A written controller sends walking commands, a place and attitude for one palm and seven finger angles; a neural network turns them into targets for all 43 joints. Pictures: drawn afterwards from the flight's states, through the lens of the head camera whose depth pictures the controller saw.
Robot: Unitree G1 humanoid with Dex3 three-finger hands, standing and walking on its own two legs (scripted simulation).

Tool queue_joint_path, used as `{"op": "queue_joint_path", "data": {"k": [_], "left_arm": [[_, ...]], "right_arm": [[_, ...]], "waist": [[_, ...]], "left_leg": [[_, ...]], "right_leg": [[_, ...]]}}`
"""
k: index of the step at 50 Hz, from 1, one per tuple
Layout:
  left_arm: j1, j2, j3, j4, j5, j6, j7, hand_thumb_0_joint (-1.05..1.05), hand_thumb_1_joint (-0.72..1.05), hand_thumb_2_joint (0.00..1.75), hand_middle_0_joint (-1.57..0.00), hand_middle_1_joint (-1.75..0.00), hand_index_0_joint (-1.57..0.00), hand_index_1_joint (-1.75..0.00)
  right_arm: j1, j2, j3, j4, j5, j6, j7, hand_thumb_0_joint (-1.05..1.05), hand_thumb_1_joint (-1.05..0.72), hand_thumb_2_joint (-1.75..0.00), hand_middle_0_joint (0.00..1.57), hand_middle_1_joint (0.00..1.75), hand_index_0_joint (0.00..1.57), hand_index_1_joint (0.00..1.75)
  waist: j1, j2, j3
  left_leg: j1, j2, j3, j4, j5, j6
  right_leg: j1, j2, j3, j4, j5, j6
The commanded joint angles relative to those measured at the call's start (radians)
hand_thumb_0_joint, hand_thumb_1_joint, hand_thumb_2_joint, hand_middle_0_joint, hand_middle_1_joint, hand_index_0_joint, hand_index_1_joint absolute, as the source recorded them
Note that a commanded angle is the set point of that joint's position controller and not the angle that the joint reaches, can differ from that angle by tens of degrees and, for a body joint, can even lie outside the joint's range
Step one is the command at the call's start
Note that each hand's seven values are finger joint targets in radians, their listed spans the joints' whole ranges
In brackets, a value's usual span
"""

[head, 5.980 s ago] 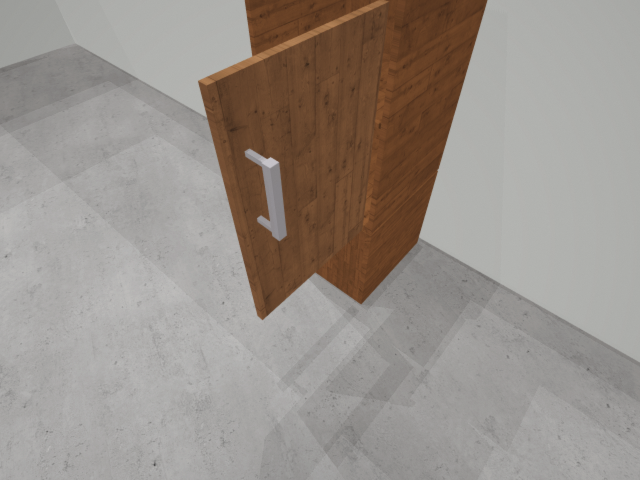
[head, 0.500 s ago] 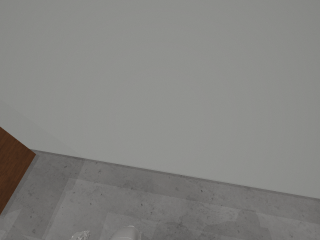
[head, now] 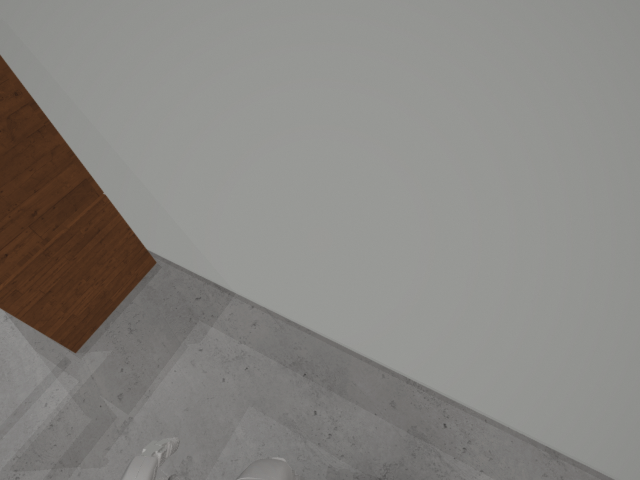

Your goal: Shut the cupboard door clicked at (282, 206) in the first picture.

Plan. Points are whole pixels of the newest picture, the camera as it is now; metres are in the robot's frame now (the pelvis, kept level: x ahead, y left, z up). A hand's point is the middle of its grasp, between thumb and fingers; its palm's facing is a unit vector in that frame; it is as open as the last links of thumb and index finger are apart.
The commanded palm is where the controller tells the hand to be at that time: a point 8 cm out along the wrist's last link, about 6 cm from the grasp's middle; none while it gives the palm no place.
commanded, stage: turn to face it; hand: left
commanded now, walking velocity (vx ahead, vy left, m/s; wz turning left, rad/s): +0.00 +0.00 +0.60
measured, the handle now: out of the picture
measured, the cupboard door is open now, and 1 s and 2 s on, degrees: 89 89 89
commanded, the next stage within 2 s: take the last steps up to it in 1.62 s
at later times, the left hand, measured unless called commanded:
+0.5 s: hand out of the picture +0.00 +0.23 -0.17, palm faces +0.35 -0.90 -0.25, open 7.4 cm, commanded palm none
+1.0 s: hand out of the picture -0.01 +0.17 -0.16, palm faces +0.59 -0.78 -0.21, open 7.4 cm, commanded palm none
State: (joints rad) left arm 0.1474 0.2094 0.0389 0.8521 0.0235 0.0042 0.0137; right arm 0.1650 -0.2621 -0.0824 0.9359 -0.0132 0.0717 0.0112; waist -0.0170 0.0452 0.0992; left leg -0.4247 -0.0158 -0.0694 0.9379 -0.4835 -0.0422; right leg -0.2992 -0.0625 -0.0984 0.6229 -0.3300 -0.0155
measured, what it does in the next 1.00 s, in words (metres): steps on the spot, turning left: left foot, then right foot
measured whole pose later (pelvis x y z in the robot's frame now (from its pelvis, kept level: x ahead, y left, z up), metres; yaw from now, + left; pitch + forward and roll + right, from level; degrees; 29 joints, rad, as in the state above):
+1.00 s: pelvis +0.04 -0.03 +0.01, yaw +38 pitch +0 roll +1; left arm 0.21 0.19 0.03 0.88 0.03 0.01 0.01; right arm 0.14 -0.24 -0.07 0.93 -0.01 0.07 0.03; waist -0.01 -0.04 0.10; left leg -0.36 0.02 0.08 0.77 -0.43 -0.06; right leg -0.22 -0.16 -0.22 0.56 -0.32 0.03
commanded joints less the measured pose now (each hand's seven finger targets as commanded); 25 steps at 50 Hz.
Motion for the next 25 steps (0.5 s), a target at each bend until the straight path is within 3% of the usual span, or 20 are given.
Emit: {"op": "queue_joint_path", "data": {"k": [1,3,5,11,12,14,15,16,17,18,19,20,22,23,25], "left_arm": [[0.016,0.153,0.040,-0.057,-0.001,-0.015,0.021,0.00,0.90,0.90,-0.20,-0.30,-0.20,-0.30],[0.061,0.150,0.040,-0.049,-0.002,-0.023,0.022,0.00,0.90,0.90,-0.20,-0.30,-0.20,-0.30],[0.114,0.168,0.047,-0.030,-0.001,-0.024,0.023,0.00,0.90,0.90,-0.20,-0.30,-0.20,-0.30],[0.160,0.208,0.064,-0.001,0.008,-0.018,0.020,0.00,0.90,0.90,-0.20,-0.30,-0.20,-0.30],[0.159,0.212,0.067,-0.001,0.005,-0.017,0.017,0.00,0.90,0.90,-0.20,-0.30,-0.20,-0.30],[0.132,0.219,0.073,-0.004,-0.002,-0.015,0.011,0.00,0.90,0.90,-0.20,-0.30,-0.20,-0.30],[0.114,0.209,0.072,-0.011,-0.009,-0.012,0.006,0.00,0.90,0.90,-0.20,-0.30,-0.20,-0.30],[0.101,0.147,0.059,-0.046,-0.015,-0.007,-0.002,0.00,0.90,0.90,-0.20,-0.30,-0.20,-0.30],[0.034,0.123,0.041,-0.093,-0.009,0.002,0.001,0.00,0.90,0.90,-0.20,-0.30,-0.20,-0.30],[-0.020,0.134,0.044,-0.093,-0.003,0.018,0.010,0.00,0.90,0.90,-0.20,-0.30,-0.20,-0.30],[-0.030,0.119,0.048,-0.076,-0.006,0.020,0.009,0.00,0.90,0.90,-0.20,-0.30,-0.20,-0.30],[-0.013,0.126,0.052,-0.054,-0.006,0.025,0.004,0.00,0.90,0.90,-0.20,-0.30,-0.20,-0.30],[0.040,0.121,0.053,-0.024,-0.004,0.029,-0.006,0.00,0.90,0.90,-0.20,-0.30,-0.20,-0.30],[0.052,0.118,0.051,-0.020,-0.005,0.031,-0.007,0.00,0.90,0.90,-0.20,-0.30,-0.20,-0.30],[0.039,0.116,0.049,-0.024,-0.007,0.031,-0.007,0.00,0.90,0.90,-0.20,-0.30,-0.20,-0.30]], "right_arm": [[-0.037,-0.057,-0.022,-0.086,-0.002,-0.013,0.019,0.00,-0.90,-0.90,0.20,0.30,0.20,0.30],[-0.053,-0.042,-0.010,-0.082,-0.001,-0.014,0.022,0.00,-0.90,-0.90,0.20,0.30,0.20,0.30],[-0.089,-0.029,-0.003,-0.089,0.002,-0.015,0.023,0.00,-0.90,-0.90,0.20,0.30,0.20,0.30],[-0.133,-0.017,0.011,-0.113,0.007,-0.028,0.026,0.00,-0.90,-0.90,0.20,0.30,0.20,0.30],[-0.122,-0.022,0.012,-0.113,0.006,-0.031,0.024,0.00,-0.90,-0.90,0.20,0.30,0.20,0.30],[-0.057,-0.049,0.006,-0.104,0.001,-0.038,0.020,0.00,-0.90,-0.90,0.20,0.30,0.20,0.30],[0.018,-0.094,-0.006,-0.083,-0.005,-0.045,0.018,0.00,-0.90,-0.90,0.20,0.30,0.20,0.30],[0.086,-0.209,-0.036,-0.080,-0.014,-0.052,0.013,0.00,-0.90,-0.90,0.20,0.30,0.20,0.30],[0.153,-0.274,-0.048,-0.063,-0.008,-0.045,0.003,0.00,-0.90,-0.90,0.20,0.30,0.20,0.30],[0.156,-0.255,-0.046,-0.057,-0.007,-0.046,-0.010,0.00,-0.90,-0.90,0.20,0.30,0.20,0.30],[0.105,-0.241,-0.042,-0.072,-0.008,-0.049,-0.022,0.00,-0.90,-0.90,0.20,0.30,0.20,0.30],[0.034,-0.202,-0.032,-0.086,-0.009,-0.049,-0.025,0.00,-0.90,-0.90,0.20,0.30,0.20,0.30],[-0.023,-0.168,-0.017,-0.095,-0.010,-0.057,-0.026,0.00,-0.90,-0.90,0.20,0.30,0.20,0.30],[-0.024,-0.166,-0.016,-0.094,-0.009,-0.058,-0.024,0.00,-0.90,-0.90,0.20,0.30,0.20,0.30],[-0.006,-0.167,-0.018,-0.084,-0.009,-0.058,-0.021,0.00,-0.90,-0.90,0.20,0.30,0.20,0.30]], "waist": [[0.000,-0.267,-0.080],[0.017,-0.252,-0.114],[0.044,-0.220,-0.138],[0.069,-0.267,-0.151],[0.061,-0.253,-0.155],[0.015,-0.218,-0.177],[-0.035,-0.117,-0.215],[-0.070,0.179,-0.257],[-0.098,0.227,-0.255],[-0.099,0.117,-0.232],[-0.074,0.155,-0.196],[-0.041,0.142,-0.150],[0.006,0.094,-0.137],[0.011,0.100,-0.133],[0.005,0.092,-0.132]], "left_leg": [[-0.150,0.053,0.040,0.308,0.056,-0.022],[-0.145,0.052,0.080,0.191,0.060,-0.035],[-0.123,0.045,0.114,0.075,0.048,-0.038],[-0.025,0.038,0.177,-0.191,0.034,-0.011],[0.006,0.030,0.192,-0.236,0.059,-0.004],[0.160,0.019,0.204,-0.394,0.190,0.014],[0.335,0.056,0.161,-0.503,0.354,0.040],[0.522,0.318,-0.197,-0.533,0.687,0.167],[0.512,0.474,-0.350,-0.549,0.941,0.300],[0.465,0.452,-0.334,-0.555,0.835,0.302],[0.400,0.393,-0.289,-0.566,0.748,0.277],[0.321,0.339,-0.221,-0.585,0.675,0.244],[0.275,0.265,-0.126,-0.587,0.650,0.199],[0.266,0.247,-0.106,-0.585,0.643,0.190],[0.259,0.233,-0.123,-0.589,0.615,0.190]], "right_leg": [[0.115,-0.269,0.137,-0.301,0.388,-0.089],[0.219,-0.255,0.062,-0.261,0.578,-0.084],[0.285,-0.272,0.037,-0.235,0.659,-0.093],[0.320,-0.317,0.000,-0.170,0.721,-0.098],[0.308,-0.321,-0.012,-0.151,0.727,-0.092],[0.223,-0.306,-0.064,-0.053,0.657,-0.045],[0.107,-0.284,-0.100,0.092,0.550,0.003],[-0.177,-0.135,-0.129,0.331,0.001,0.084],[-0.305,-0.067,-0.021,0.485,-0.368,0.095],[-0.338,-0.074,0.061,0.550,-0.321,0.095],[-0.345,-0.074,0.090,0.573,-0.250,0.098],[-0.317,-0.075,0.107,0.572,-0.173,0.099],[-0.259,-0.057,0.097,0.524,-0.094,0.102],[-0.237,-0.050,0.088,0.488,-0.082,0.103],[-0.209,-0.030,0.080,0.409,-0.078,0.104]]}}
